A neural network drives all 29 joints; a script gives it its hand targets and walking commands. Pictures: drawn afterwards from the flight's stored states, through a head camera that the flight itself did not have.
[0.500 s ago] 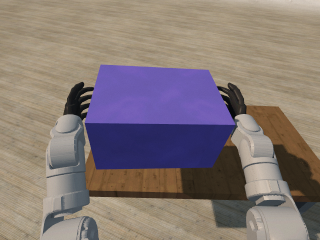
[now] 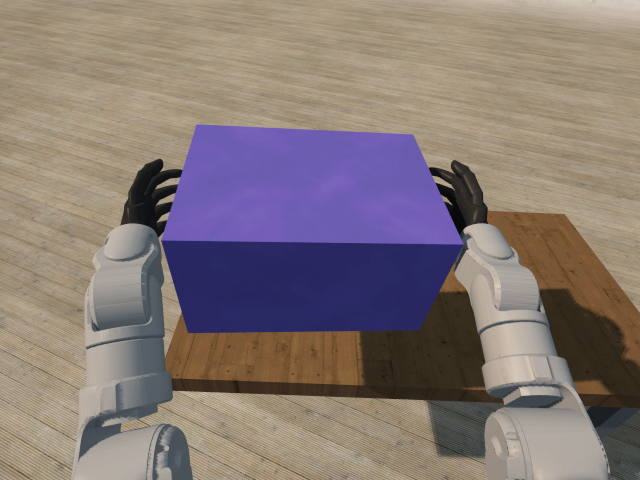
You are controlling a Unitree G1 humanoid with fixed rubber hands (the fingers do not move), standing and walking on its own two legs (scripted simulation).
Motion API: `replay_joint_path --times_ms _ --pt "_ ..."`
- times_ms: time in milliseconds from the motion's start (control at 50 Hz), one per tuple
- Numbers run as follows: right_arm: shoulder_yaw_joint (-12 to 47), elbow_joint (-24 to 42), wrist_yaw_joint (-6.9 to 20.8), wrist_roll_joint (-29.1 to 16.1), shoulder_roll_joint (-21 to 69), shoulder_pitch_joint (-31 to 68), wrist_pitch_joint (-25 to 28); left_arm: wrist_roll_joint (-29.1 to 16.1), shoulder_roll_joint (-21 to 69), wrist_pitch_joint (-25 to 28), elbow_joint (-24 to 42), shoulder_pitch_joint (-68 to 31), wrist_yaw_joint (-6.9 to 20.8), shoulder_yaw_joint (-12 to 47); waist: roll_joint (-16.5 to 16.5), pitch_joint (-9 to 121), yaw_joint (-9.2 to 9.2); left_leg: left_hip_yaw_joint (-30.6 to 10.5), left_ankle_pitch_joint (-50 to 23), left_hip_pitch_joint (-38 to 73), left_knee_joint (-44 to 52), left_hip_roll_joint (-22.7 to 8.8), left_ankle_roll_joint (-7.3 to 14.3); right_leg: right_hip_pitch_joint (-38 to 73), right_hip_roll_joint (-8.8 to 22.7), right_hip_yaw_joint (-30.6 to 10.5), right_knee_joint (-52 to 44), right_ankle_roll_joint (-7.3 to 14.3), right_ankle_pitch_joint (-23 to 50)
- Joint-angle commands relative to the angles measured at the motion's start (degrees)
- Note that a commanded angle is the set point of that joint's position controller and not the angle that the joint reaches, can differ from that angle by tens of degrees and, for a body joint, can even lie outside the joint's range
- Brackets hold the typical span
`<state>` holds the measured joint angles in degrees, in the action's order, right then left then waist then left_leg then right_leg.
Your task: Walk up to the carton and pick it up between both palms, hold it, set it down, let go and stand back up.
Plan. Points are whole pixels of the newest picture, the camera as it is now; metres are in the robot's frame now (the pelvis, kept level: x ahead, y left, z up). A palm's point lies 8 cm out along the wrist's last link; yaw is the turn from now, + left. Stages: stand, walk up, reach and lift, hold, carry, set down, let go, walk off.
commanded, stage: hold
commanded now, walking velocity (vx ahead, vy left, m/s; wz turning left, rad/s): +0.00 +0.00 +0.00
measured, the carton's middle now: (307, 227) +0.39 +0.00 +0.15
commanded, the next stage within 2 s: none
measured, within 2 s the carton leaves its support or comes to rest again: neither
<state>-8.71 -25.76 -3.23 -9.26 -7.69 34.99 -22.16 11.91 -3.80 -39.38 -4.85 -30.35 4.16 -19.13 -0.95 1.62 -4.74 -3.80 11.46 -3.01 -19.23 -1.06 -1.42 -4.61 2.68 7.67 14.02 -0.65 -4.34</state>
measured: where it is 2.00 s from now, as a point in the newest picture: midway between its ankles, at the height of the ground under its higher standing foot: outside the picture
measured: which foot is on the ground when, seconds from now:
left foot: down 0.00-1.00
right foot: down 0.00-1.00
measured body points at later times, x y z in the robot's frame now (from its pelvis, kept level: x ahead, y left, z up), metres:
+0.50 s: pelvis +0.00 +0.00 +0.00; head -0.04 +0.01 +0.45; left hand +0.36 +0.19 +0.19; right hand +0.36 -0.20 +0.19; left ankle +0.00 +0.13 -0.75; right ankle +0.04 -0.13 -0.75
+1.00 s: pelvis +0.00 +0.00 +0.00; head -0.04 +0.02 +0.45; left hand +0.37 +0.18 +0.19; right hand +0.36 -0.21 +0.18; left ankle +0.00 +0.13 -0.75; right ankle +0.04 -0.13 -0.75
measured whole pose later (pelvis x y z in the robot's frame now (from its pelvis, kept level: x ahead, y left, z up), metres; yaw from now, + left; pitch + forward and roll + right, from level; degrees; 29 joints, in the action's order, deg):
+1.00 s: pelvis +0.00 +0.00 +0.00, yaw -1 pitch -5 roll -1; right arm -8.5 -26.2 -2.5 -10.3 -8.8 34.1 -21.0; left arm 11.9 -2.5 -40.1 -3.3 -29.8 2.9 -18.4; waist -1.5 1.8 -4.7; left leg -3.2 11.4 -3.2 -19.2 -1.4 -1.7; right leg -5.2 2.3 7.0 14.4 -0.4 -4.3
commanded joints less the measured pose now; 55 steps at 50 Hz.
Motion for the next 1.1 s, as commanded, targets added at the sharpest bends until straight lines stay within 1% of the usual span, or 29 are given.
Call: replay_joint_path --times_ms 0,40,60,140,180,200,240,280,320,340,360,400,440,460,480,520,560,620,640,700,720,820,840,880,900,980,1020,1060,1080 --pt "22.94 17.89 7.89 -6.51 25.50 38.45 3.40 -10.53 26.46 3.54 9.63 -32.88 7.50 27.61 0.74 21.33 -0.07 2.99 -13.30 -9.30 4.06 3.97 -1.24 19.90 -5.11 -3.39 1.96 1.10 7.54" --pt "24.77 20.26 8.11 -8.81 25.24 36.84 3.73 -11.35 28.36 3.74 15.04 -33.69 6.39 30.35 4.18 24.19 -0.49 2.34 -18.69 -6.67 2.67 3.81 -2.69 20.09 -5.43 -3.22 3.55 1.12 11.70" --pt "25.09 17.25 8.42 -8.81 24.83 35.58 3.25 -10.21 27.68 3.67 15.02 -33.33 5.85 29.11 4.71 21.76 0.67 2.15 -19.51 -6.56 3.02 3.30 -2.67 19.23 -5.81 -3.16 3.36 1.57 10.47" --pt "24.11 18.75 8.24 -8.00 23.86 36.02 2.66 -8.02 26.46 1.48 9.74 -26.36 6.63 27.62 1.47 16.58 0.44 2.49 -15.20 -8.63 4.06 3.54 -0.92 19.27 -5.33 -3.59 2.11 1.61 9.71" --pt "21.72 11.82 8.49 -6.14 22.01 33.84 1.40 -6.12 25.63 0.75 7.94 -26.56 7.72 24.29 1.14 11.33 0.71 2.85 -12.38 -10.91 5.73 3.54 -1.44 18.80 -4.90 -3.46 1.54 1.35 5.60" --pt "21.28 11.16 8.41 -5.90 22.14 32.14 1.24 -6.93 25.91 0.80 8.89 -27.31 8.27 25.06 1.45 11.61 -1.29 2.65 -10.66 -10.15 5.94 3.15 -1.50 18.66 -4.40 -3.92 1.54 1.55 5.49" --pt "23.68 18.26 8.03 -7.40 26.06 36.03 2.36 -7.77 24.71 1.75 9.86 -29.26 8.44 24.25 -1.08 16.48 1.47 3.73 -11.09 -10.68 5.30 4.60 0.23 20.58 -4.42 -3.97 1.17 0.55 6.46" --pt "23.43 18.29 8.28 -7.02 26.21 37.47 2.79 -9.42 26.22 2.97 12.32 -33.83 7.80 26.84 0.88 18.80 0.53 3.64 -12.43 -10.22 4.89 4.60 -0.82 20.02 -4.74 -3.11 2.13 0.63 7.53" --pt "25.56 18.65 8.14 -7.34 28.65 37.58 3.26 -9.12 25.03 3.45 11.28 -33.54 7.13 26.08 1.03 20.76 2.09 4.53 -13.50 -9.87 4.02 4.83 0.05 20.30 -4.18 -4.28 2.08 0.71 9.47" --pt "25.40 21.83 8.21 -7.76 27.45 38.30 3.93 -10.11 27.14 3.60 12.86 -32.60 6.65 29.10 1.66 22.40 0.91 3.38 -17.53 -8.09 3.28 4.41 -1.12 19.56 -4.97 -3.44 3.08 0.84 11.79" --pt "26.98 23.45 7.53 -8.75 28.52 37.89 3.78 -10.96 26.91 3.69 15.06 -33.68 6.78 29.38 2.44 25.45 1.76 4.21 -17.02 -7.88 2.29 5.16 -0.94 21.66 -4.73 -3.77 3.20 0.63 12.67" --pt "25.92 25.29 6.75 -8.40 25.89 36.01 3.55 -12.06 27.51 3.24 15.96 -29.56 6.17 32.62 3.64 26.53 -0.71 2.82 -17.59 -6.97 2.57 4.61 -2.22 21.20 -4.91 -3.94 3.07 0.75 13.88" --pt "24.45 21.81 6.57 -6.76 25.60 34.87 2.39 -9.43 25.02 2.64 10.61 -29.08 7.26 26.86 0.41 18.16 -0.01 3.59 -11.99 -9.56 3.89 4.79 -0.43 20.18 -4.32 -4.06 1.50 0.63 9.02" --pt "20.69 15.29 6.66 -4.69 23.26 33.72 1.32 -8.98 24.87 2.22 8.63 -29.46 7.69 26.27 1.02 14.03 -2.44 2.88 -6.77 -11.51 5.60 3.99 -0.60 18.07 -4.20 -3.85 1.20 0.80 4.39" --pt "20.19 11.91 7.64 -3.49 23.76 34.49 1.19 -7.22 23.37 1.96 6.11 -31.66 7.98 22.32 0.03 12.36 -0.96 3.32 -3.96 -12.40 6.51 4.03 0.62 17.32 -3.94 -3.51 0.70 1.19 0.33" --pt "21.59 12.91 8.08 -4.20 24.80 34.12 1.34 -8.93 26.10 2.09 9.47 -31.79 8.27 25.74 1.68 15.24 -0.57 3.29 -5.76 -12.75 6.66 3.81 -0.58 18.69 -4.44 -3.04 2.17 1.27 2.29" --pt "23.97 19.42 7.95 -6.20 26.59 39.58 2.93 -10.13 27.22 2.75 11.37 -33.33 7.79 27.53 0.81 21.63 1.23 3.49 -9.28 -10.89 5.36 4.33 -0.72 20.77 -4.62 -3.39 2.33 0.74 4.40" --pt "23.43 17.36 7.84 -6.58 26.86 39.23 3.20 -9.66 26.10 3.40 11.29 -37.67 7.66 27.27 2.55 19.56 0.86 3.76 -9.49 -10.48 4.43 4.72 -0.99 17.96 -4.48 -3.71 1.73 0.76 3.49" --pt "23.24 16.61 7.73 -6.80 26.23 36.14 3.24 -9.13 26.71 2.89 12.81 -33.52 7.09 27.70 3.37 19.14 0.11 2.91 -12.92 -10.12 4.32 3.98 -1.11 19.86 -4.68 -3.63 2.72 1.24 8.07" --pt "23.07 14.57 7.79 -6.33 25.63 34.71 2.98 -9.56 27.95 2.55 10.82 -31.81 6.88 28.58 3.32 19.11 -0.44 3.14 -11.43 -9.05 4.59 3.99 -1.25 18.45 -4.79 -3.18 2.06 1.28 6.18" --pt "23.13 15.77 8.26 -5.79 26.31 36.90 2.99 -9.66 26.97 2.95 11.47 -33.97 6.96 28.01 2.09 18.32 0.18 3.52 -10.88 -9.97 4.85 4.04 -1.03 18.18 -4.83 -3.12 1.79 1.07 4.85" --pt "19.99 15.92 7.32 -4.44 24.33 37.69 2.62 -8.47 25.63 2.11 4.66 -30.33 8.76 25.09 -0.38 14.71 -2.16 3.17 -5.57 -11.88 5.86 4.04 0.00 18.96 -3.96 -3.81 0.53 0.95 3.21" --pt "20.79 12.10 7.85 -4.45 25.02 35.49 2.26 -7.47 26.11 2.31 6.85 -31.48 8.29 24.65 2.21 15.31 -1.12 3.31 -7.30 -11.88 6.46 4.02 -0.36 19.26 -4.22 -3.24 1.32 0.89 3.41" --pt "20.63 11.59 8.65 -5.69 24.35 34.12 3.28 -10.16 28.49 3.74 13.26 -36.08 7.54 29.34 5.42 18.54 -2.80 1.90 -9.80 -10.99 5.57 2.75 -2.31 18.88 -4.87 -3.43 3.06 1.76 5.83" --pt "22.38 13.86 9.27 -6.53 26.09 38.08 3.71 -10.36 29.24 4.23 13.97 -39.05 6.94 29.47 5.44 20.06 -0.15 2.13 -11.93 -10.14 5.38 3.09 -2.89 18.27 -5.43 -2.79 3.19 1.63 4.47" --pt "25.52 20.83 8.64 -7.94 26.74 41.07 4.67 -9.03 26.89 3.03 10.14 -31.09 5.88 27.95 2.43 22.83 2.62 3.33 -14.05 -9.87 3.90 4.32 -0.56 21.39 -4.82 -3.49 2.38 1.05 7.90" --pt "24.27 19.75 7.90 -6.38 26.54 43.01 4.07 -9.12 24.42 3.31 5.27 -32.64 6.04 26.02 0.17 19.84 2.86 3.82 -9.34 -12.78 4.25 5.10 0.36 19.69 -4.17 -3.83 1.90 0.69 5.23" --pt "24.52 17.06 7.29 -6.42 27.68 36.28 2.68 -8.27 24.88 2.79 7.27 -28.66 7.27 24.55 -3.22 15.95 1.21 3.62 -9.60 -11.86 4.71 4.96 1.42 20.83 -3.90 -4.30 1.34 -0.33 7.98" --pt "23.87 16.52 7.75 -6.94 26.86 37.41 2.71 -7.06 25.47 2.66 7.79 -29.98 7.06 23.80 -1.05 17.26 2.23 3.35 -9.66 -11.92 5.31 4.65 0.99 20.69 -4.18 -3.75 1.81 0.43 6.36"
